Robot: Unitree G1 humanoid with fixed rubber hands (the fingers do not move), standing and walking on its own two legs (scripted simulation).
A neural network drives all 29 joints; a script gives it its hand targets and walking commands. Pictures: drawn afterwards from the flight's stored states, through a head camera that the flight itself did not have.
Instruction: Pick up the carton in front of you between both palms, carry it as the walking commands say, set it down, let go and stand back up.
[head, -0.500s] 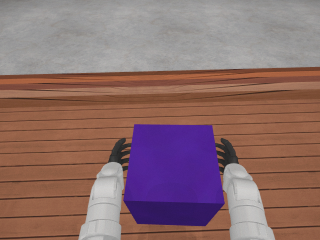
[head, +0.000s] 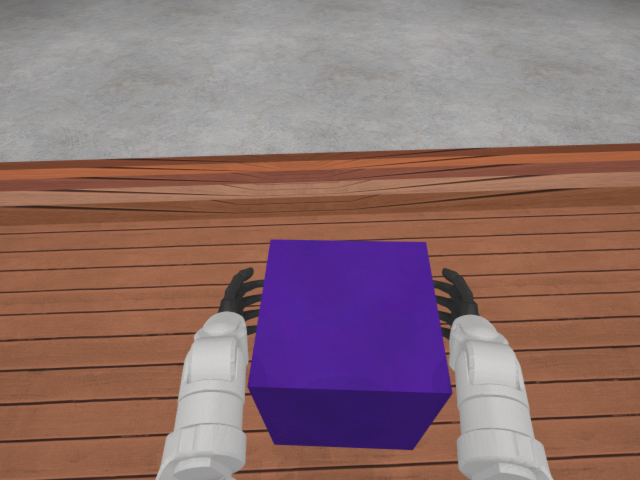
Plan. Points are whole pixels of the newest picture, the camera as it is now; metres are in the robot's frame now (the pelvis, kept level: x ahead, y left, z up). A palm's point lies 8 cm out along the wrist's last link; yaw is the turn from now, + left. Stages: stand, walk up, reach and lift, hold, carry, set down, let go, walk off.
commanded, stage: reach and lift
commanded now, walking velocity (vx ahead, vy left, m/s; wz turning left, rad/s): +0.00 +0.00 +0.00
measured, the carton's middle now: (345, 349) +0.30 +0.00 -0.04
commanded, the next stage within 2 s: hold in 0.58 s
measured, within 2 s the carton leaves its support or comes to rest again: neither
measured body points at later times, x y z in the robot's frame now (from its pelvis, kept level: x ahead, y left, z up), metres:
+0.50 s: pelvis +0.02 +0.00 +0.01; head -0.01 +0.00 +0.45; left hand +0.32 +0.15 +0.03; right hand +0.32 -0.15 +0.03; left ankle +0.03 +0.13 -0.74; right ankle +0.02 -0.13 -0.74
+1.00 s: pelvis +0.01 +0.00 +0.00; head -0.03 +0.00 +0.45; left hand +0.31 +0.15 +0.05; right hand +0.31 -0.15 +0.05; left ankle +0.03 +0.13 -0.74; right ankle +0.02 -0.13 -0.74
